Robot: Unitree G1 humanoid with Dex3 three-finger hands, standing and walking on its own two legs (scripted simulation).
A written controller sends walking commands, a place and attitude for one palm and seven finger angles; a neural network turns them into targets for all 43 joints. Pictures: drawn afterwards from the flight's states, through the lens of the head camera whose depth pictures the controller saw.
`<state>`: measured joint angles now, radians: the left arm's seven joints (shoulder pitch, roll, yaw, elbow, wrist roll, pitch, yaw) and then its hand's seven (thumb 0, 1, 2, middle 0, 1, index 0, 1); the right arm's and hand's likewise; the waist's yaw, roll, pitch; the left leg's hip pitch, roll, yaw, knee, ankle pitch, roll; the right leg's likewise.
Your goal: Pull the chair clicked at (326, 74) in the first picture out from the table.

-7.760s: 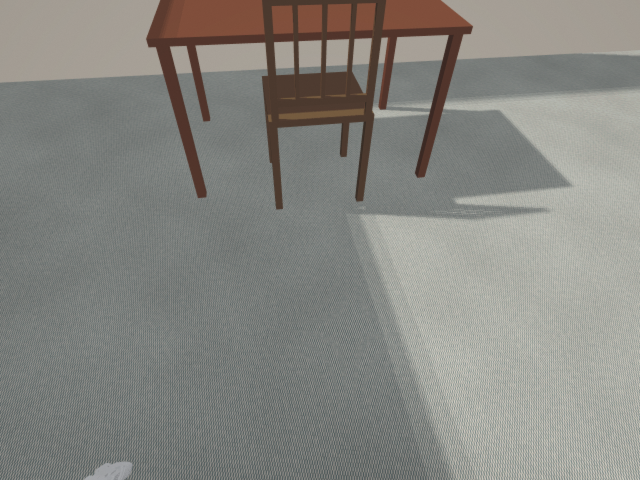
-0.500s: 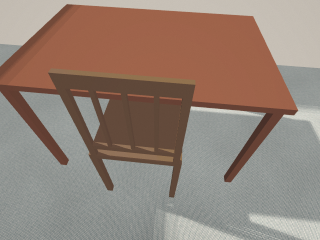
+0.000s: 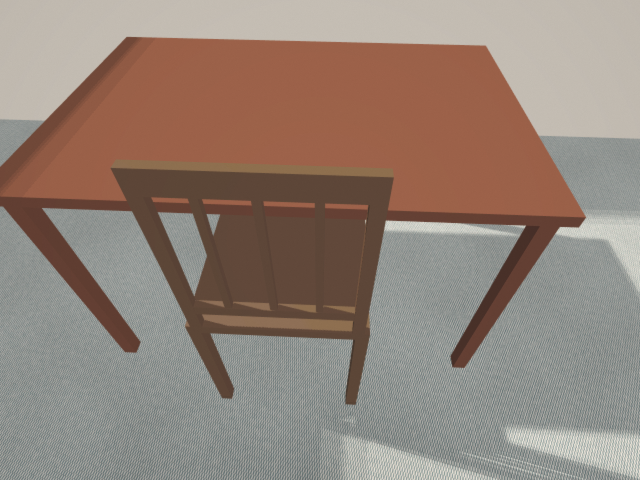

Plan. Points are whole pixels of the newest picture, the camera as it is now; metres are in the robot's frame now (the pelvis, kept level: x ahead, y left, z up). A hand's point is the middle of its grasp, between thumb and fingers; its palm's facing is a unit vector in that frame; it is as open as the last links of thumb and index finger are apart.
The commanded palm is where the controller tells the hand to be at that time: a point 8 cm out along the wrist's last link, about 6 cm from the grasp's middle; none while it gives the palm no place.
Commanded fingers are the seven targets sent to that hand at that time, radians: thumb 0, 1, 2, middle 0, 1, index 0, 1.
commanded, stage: come to a stop and stand still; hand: left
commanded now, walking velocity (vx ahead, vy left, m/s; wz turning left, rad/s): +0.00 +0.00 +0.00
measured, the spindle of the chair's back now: (266, 261) +0.49 +0.13 -0.08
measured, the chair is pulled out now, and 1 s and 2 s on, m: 0.00 0.00 0.00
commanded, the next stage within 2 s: look again from close up in 0.04 s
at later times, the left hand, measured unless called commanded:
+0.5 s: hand out of the picture -0.01 +0.17 -0.18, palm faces +0.01 -0.97 -0.24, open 7.4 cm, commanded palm none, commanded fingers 0.00 0.90 0.90 -0.20 -0.30 -0.20 -0.30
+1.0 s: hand out of the picture -0.04 +0.17 -0.18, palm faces +0.00 -0.98 -0.18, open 7.4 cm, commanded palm none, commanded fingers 0.00 0.90 0.90 -0.20 -0.30 -0.20 -0.30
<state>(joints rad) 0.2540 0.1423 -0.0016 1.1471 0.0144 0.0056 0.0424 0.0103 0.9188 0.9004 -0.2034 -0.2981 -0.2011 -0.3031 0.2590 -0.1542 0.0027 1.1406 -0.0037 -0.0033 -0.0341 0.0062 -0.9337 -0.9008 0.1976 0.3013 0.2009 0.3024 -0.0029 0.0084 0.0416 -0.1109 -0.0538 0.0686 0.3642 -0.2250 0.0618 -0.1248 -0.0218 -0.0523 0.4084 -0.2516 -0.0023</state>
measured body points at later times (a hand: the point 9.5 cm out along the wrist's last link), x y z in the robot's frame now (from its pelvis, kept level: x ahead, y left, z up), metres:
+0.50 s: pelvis -0.02 +0.00 -0.01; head -0.01 -0.02 +0.44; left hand -0.01 +0.22 -0.16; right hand +0.03 -0.24 -0.17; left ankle -0.01 +0.08 -0.74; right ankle -0.02 -0.11 -0.74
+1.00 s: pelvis -0.04 +0.00 +0.00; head -0.03 +0.00 +0.45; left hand -0.04 +0.22 -0.16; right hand -0.03 -0.22 -0.17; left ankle -0.01 +0.08 -0.74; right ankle -0.02 -0.11 -0.74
